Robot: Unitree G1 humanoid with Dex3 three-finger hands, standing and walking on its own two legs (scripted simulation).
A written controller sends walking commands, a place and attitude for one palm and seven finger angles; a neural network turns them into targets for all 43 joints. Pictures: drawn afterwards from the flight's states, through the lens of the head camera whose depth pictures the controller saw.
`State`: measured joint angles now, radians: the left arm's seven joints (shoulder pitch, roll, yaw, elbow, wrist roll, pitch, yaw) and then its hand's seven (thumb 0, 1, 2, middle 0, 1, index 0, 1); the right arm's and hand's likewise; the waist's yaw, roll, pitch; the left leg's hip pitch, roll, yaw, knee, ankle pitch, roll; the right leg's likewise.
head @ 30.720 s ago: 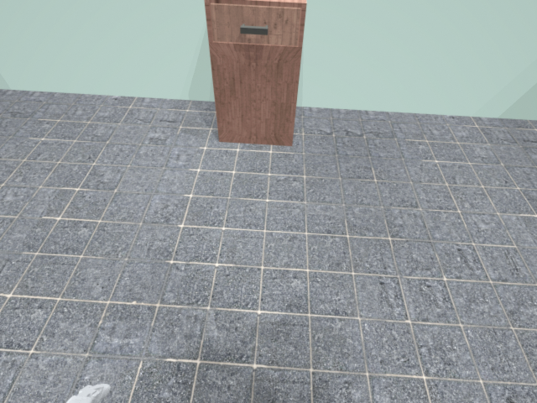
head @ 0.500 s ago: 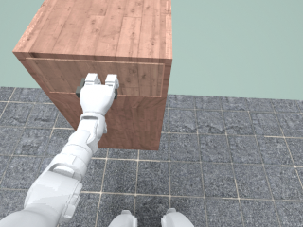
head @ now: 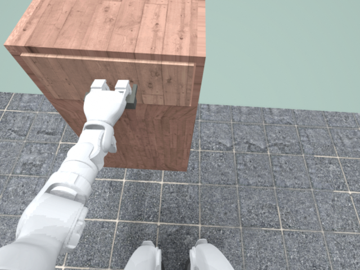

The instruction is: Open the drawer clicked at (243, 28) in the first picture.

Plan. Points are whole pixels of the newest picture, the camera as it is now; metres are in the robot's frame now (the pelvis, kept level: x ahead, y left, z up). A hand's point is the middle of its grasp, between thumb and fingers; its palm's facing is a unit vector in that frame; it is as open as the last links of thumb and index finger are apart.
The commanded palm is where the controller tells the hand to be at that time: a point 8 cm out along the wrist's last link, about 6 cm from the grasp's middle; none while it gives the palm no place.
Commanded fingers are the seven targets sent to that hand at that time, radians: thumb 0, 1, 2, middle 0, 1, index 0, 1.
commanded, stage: lower the fingers behind the handle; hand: left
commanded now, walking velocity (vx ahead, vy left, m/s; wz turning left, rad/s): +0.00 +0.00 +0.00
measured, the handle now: (112, 93) +0.54 +0.16 +0.00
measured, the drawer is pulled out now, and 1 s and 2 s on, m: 0.01 0.01 0.11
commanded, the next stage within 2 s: close the thumb around the handle in 0.24 s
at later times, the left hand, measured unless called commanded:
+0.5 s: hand (113, 118) +0.48 +0.15 -0.02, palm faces -0.05 -0.05 -1.00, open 13.4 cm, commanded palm +0.45 +0.14 +0.03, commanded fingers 0.00 0.00 0.52 -0.34 -1.25 -0.34 -1.25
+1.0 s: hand (114, 119) +0.47 +0.15 -0.02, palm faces -0.06 -0.05 -1.00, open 6.2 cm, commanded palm +0.45 +0.15 +0.03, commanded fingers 0.00 0.90 0.90 -0.40 -1.35 -0.40 -1.35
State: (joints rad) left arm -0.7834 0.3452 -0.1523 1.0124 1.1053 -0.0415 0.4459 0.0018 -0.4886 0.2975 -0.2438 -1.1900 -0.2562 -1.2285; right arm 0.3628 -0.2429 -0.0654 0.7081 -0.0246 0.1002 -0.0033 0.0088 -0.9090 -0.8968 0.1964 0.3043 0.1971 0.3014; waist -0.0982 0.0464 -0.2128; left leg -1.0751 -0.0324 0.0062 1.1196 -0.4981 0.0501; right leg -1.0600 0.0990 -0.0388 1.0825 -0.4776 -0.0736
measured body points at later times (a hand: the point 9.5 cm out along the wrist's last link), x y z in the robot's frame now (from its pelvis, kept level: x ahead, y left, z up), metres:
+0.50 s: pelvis +0.01 +0.01 +0.01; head +0.13 +0.01 +0.45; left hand +0.47 +0.15 +0.04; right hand +0.05 -0.25 -0.12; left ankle +0.01 +0.09 -0.65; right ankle +0.01 -0.08 -0.65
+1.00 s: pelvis +0.02 +0.01 +0.02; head +0.13 +0.01 +0.45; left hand +0.47 +0.15 +0.04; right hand +0.05 -0.25 -0.12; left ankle +0.01 +0.09 -0.65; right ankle +0.01 -0.08 -0.65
